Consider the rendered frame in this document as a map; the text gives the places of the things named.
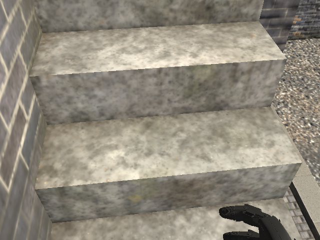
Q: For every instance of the right robot hand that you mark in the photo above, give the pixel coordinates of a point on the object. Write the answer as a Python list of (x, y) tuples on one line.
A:
[(270, 228)]

